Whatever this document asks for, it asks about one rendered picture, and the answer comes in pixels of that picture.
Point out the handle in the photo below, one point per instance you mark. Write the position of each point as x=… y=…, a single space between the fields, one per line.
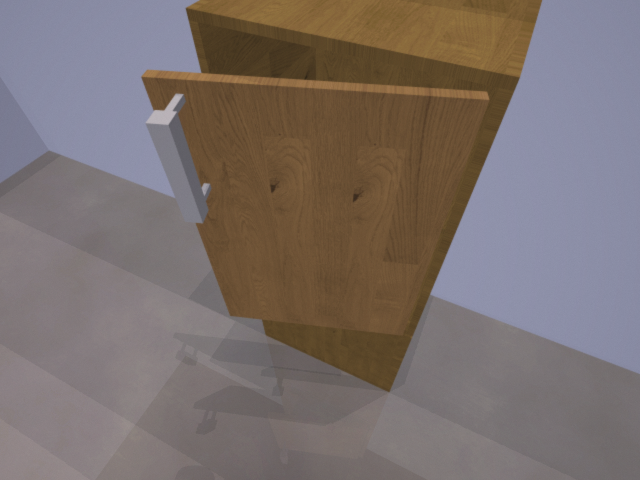
x=169 y=140

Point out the cupboard door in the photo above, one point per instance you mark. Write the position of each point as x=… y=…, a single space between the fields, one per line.
x=328 y=198

